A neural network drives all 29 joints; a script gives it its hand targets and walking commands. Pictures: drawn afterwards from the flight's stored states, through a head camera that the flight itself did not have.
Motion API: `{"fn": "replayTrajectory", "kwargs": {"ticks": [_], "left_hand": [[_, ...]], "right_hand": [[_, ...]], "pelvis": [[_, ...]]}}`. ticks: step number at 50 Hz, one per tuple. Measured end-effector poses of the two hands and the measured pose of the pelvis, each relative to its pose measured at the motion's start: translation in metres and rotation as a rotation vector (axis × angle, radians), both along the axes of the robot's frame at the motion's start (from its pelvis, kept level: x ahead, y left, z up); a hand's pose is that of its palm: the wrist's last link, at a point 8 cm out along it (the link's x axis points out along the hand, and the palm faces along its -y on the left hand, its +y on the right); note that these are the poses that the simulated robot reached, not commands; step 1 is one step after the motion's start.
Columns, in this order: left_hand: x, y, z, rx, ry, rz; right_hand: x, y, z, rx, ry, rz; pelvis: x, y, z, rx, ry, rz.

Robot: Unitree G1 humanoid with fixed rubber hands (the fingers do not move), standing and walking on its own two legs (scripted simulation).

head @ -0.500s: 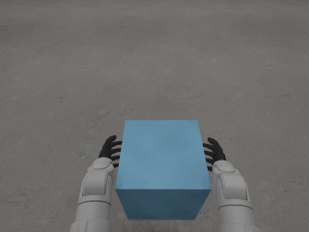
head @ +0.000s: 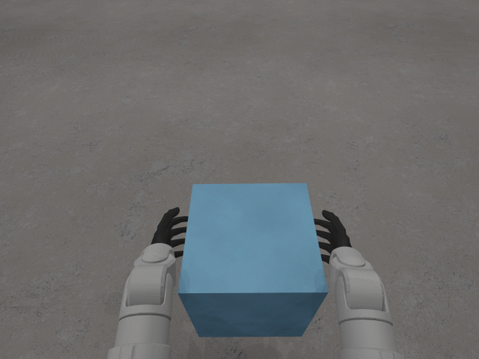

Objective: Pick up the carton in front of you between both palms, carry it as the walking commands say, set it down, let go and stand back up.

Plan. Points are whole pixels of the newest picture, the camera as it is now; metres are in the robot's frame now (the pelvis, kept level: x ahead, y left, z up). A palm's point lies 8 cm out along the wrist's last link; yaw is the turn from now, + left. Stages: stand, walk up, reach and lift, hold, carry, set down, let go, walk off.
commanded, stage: carry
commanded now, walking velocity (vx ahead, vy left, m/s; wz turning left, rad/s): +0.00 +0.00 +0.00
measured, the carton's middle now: (249, 264) +0.31 +0.00 -0.04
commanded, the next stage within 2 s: hold in 0.24 s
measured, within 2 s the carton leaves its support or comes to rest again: neither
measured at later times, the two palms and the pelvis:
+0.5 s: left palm (166, 251) +0.28 +0.14 +0.04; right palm (347, 258) +0.28 -0.16 +0.05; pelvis +0.00 +0.00 +0.01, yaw -1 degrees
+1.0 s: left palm (166, 252) +0.28 +0.14 +0.05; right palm (351, 265) +0.26 -0.16 +0.05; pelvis -0.02 +0.01 +0.01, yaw -4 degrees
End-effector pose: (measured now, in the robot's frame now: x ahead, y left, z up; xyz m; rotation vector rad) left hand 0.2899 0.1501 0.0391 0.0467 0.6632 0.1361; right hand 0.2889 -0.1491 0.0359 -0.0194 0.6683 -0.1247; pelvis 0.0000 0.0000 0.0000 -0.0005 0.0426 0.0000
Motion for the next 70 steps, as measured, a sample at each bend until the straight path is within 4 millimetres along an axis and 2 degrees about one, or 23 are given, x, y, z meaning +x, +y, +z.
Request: {"fn": "replayTrajectory", "kwargs": {"ticks": [14, 20, 27, 34, 43, 51, 61, 66, 70], "left_hand": [[0.004, -0.001, 0.002, -0.016, -0.008, 0.005], [-0.006, -0.002, 0.002, -0.006, 0.001, -0.01], [-0.005, -0.01, 0.007, -0.007, -0.008, -0.044], [-0.01, -0.006, 0.012, -0.016, -0.022, -0.038], [-0.015, -0.004, 0.012, -0.005, -0.013, -0.047], [-0.009, -0.011, 0.012, -0.022, -0.012, -0.073], [0.008, -0.016, 0.013, -0.02, -0.005, -0.071], [0.024, -0.017, -0.004, -0.052, 0.022, -0.05], [0.038, -0.018, -0.028, -0.039, 0.029, -0.057]], "right_hand": [[0.004, 0.0, 0.005, -0.01, -0.008, 0.0], [-0.006, -0.002, 0.007, -0.033, 0.002, 0.012], [-0.016, -0.009, 0.012, -0.028, -0.008, -0.027], [-0.02, -0.005, 0.019, -0.042, -0.022, -0.02], [-0.027, -0.004, 0.017, -0.017, -0.013, -0.037], [-0.031, -0.01, 0.018, -0.032, -0.011, -0.063], [-0.017, -0.014, 0.013, 0.0, -0.005, -0.082], [0.0, -0.015, -0.001, 0.017, 0.018, -0.097], [0.016, -0.017, -0.023, 0.019, 0.026, -0.099]], "pelvis": [[0.002, -0.001, 0.0, 0.002, -0.001, -0.002], [0.0, 0.0, 0.009, 0.005, -0.101, -0.023], [-0.007, 0.002, 0.009, 0.003, -0.153, -0.02], [-0.014, 0.004, 0.008, -0.001, -0.182, -0.046], [-0.022, 0.009, 0.007, -0.002, -0.204, -0.049], [-0.02, 0.011, 0.007, -0.006, -0.205, -0.072], [-0.012, 0.01, 0.006, -0.001, -0.188, -0.086], [-0.01, 0.009, 0.004, 0.001, -0.145, -0.074], [-0.012, 0.007, -0.001, 0.002, -0.095, -0.073]]}}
